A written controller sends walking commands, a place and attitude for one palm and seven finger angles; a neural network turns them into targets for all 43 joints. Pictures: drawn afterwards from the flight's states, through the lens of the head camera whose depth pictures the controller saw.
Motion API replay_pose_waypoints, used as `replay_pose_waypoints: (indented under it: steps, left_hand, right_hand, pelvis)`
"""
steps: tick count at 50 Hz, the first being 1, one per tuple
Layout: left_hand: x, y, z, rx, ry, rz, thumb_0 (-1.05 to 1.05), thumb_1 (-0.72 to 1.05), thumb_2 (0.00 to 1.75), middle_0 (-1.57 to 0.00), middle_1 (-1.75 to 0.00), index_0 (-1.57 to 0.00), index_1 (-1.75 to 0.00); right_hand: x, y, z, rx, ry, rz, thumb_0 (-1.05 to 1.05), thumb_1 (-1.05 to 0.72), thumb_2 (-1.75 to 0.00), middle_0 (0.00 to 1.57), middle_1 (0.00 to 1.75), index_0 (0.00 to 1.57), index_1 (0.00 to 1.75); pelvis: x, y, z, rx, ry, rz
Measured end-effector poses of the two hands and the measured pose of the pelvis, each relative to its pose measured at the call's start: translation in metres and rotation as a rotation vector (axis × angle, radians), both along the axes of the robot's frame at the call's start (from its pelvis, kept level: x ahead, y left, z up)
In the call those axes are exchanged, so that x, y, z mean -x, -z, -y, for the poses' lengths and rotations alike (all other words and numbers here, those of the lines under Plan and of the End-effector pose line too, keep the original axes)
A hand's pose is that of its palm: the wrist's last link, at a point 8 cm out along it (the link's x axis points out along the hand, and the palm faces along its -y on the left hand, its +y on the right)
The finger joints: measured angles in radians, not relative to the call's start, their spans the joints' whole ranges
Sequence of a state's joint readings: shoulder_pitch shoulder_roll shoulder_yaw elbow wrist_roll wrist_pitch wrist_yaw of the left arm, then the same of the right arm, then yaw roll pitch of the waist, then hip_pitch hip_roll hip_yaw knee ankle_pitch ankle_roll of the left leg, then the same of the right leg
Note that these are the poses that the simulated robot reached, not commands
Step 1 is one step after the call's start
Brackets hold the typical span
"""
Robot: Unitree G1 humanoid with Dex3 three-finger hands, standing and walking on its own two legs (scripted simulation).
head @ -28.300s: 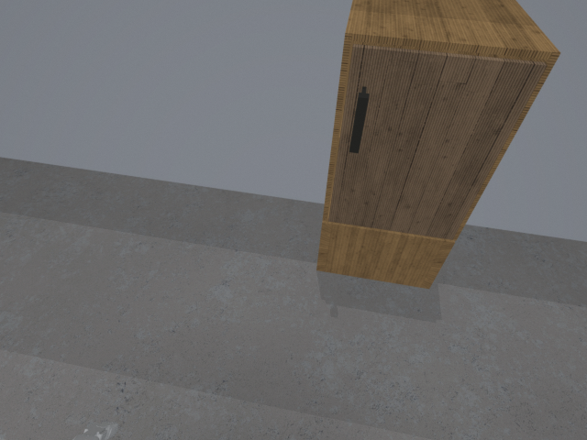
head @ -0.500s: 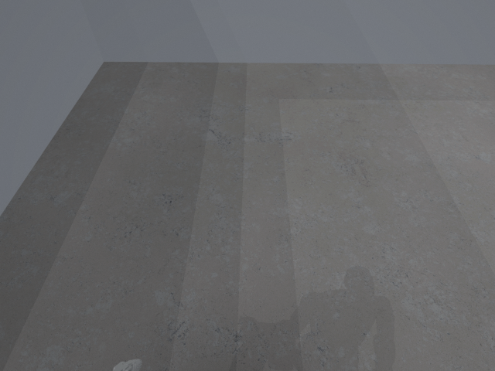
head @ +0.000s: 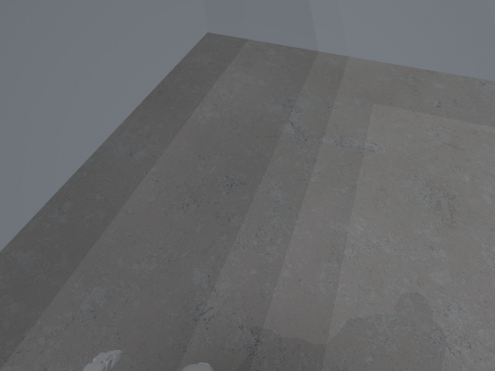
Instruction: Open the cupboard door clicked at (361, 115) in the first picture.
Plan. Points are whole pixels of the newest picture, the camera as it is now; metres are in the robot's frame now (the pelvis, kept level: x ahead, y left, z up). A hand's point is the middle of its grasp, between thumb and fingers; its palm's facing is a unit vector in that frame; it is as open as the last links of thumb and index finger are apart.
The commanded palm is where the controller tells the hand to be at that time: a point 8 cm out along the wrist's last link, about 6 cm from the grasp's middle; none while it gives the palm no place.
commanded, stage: turn to face it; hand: left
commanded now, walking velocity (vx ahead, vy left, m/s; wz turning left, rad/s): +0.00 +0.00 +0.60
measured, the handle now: out of the picture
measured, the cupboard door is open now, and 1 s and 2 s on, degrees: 44 44 44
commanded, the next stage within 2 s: none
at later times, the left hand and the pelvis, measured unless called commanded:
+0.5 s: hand out of the picture -0.02 +0.21 -0.17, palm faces +0.35 -0.91 -0.23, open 7.4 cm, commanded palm none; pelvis +0.00 -0.01 +0.01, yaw +19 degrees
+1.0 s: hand out of the picture -0.03 +0.15 -0.16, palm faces +0.57 -0.79 -0.21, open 7.4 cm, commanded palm none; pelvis +0.02 -0.05 +0.01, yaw +37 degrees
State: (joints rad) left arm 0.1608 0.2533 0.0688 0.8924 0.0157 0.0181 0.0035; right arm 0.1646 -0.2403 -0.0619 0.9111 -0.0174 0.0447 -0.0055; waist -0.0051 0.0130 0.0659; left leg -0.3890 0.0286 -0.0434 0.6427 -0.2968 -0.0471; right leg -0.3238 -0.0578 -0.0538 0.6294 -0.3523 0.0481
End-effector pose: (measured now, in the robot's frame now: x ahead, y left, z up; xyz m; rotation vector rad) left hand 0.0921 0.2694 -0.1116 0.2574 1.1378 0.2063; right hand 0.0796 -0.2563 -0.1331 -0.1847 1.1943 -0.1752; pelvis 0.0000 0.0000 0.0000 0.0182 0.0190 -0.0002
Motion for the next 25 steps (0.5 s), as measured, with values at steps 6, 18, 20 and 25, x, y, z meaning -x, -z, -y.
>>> replay_pose_waypoints:
  steps: [6, 18, 20, 25]
  left_hand:
    - [0.04, -0.013, 0.02, -0.004, -0.098, -0.032, 0.0, 0.9, 0.9, -0.19, -0.3, -0.2, -0.3]
    - [0.129, 0.026, 0.032, 0.123, -0.304, -0.159, 0.0, 0.9, 0.9, -0.2, -0.3, -0.2, -0.3]
    - [0.137, 0.032, 0.027, 0.126, -0.335, -0.177, 0.0, 0.9, 0.9, -0.2, -0.3, -0.2, -0.3]
    - [0.131, 0.023, 0.016, 0.11, -0.378, -0.132, 0.0, 0.9, 0.9, -0.2, -0.3, -0.2, -0.3]
  right_hand:
    - [-0.037, -0.01, 0.015, -0.011, -0.079, -0.007, 0.0, -0.9, -0.9, 0.2, 0.3, 0.2, 0.3]
    - [-0.115, -0.026, -0.035, 0.016, -0.319, 0.098, 0.0, -0.9, -0.9, 0.2, 0.3, 0.2, 0.3]
    - [-0.117, -0.027, -0.043, 0.024, -0.352, 0.107, 0.0, -0.9, -0.9, 0.2, 0.3, 0.2, 0.3]
    - [-0.103, -0.032, -0.046, 0.041, -0.392, 0.058, 0.0, -0.9, -0.9, 0.2, 0.3, 0.21, 0.3]
  pelvis:
    - [-0.005, -0.013, 0.015, -0.023, -0.091, 0.016]
    - [-0.004, -0.003, 0.005, 0.005, -0.246, 0.014]
    - [-0.001, 0.0, 0.004, 0.003, -0.268, 0.02]
    - [0.001, -0.01, 0.009, 0.027, -0.325, 0.025]
